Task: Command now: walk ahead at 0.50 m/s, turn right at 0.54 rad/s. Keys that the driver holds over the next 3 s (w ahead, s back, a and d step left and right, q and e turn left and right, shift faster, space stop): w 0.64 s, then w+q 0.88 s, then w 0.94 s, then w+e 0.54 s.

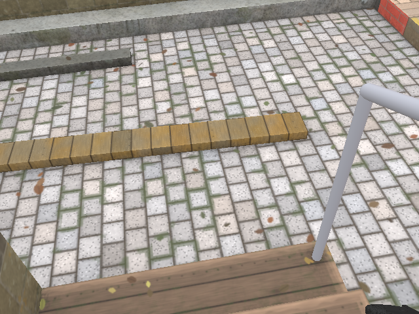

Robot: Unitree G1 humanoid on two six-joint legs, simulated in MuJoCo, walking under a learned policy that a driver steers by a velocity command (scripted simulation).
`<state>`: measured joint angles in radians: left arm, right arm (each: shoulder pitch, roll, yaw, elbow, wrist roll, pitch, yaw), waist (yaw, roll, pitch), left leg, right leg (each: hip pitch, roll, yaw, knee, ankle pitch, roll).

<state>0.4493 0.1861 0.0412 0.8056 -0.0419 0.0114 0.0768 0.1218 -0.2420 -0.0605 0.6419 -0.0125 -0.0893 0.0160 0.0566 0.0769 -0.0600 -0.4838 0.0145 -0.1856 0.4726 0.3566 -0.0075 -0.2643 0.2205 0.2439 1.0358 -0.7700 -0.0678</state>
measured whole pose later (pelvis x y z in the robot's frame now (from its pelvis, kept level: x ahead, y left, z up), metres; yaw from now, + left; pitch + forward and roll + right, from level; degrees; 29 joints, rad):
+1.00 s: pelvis +0.50 -0.11 -0.23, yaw +5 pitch +0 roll -1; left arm 0.39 0.18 0.02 0.98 0.01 -0.10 -0.04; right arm 0.31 -0.24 -0.09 0.81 0.01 0.02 -0.07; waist 0.02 0.07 0.00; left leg -0.75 0.02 -0.15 1.33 -0.15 0.04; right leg -0.29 0.02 -0.12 0.60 -0.31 -0.05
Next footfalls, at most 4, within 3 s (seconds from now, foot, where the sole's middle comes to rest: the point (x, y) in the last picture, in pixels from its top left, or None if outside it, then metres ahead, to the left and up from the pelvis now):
0.04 left None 0.15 0.14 -0.84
0.76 right None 0.55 -0.20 -0.99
1.44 left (211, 291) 0.80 0.11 -1.14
1.98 right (236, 233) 1.20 0.01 -1.29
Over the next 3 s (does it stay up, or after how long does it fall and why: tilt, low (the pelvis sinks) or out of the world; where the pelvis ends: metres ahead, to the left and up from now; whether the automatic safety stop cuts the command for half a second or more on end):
stays up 1.54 0.27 -0.53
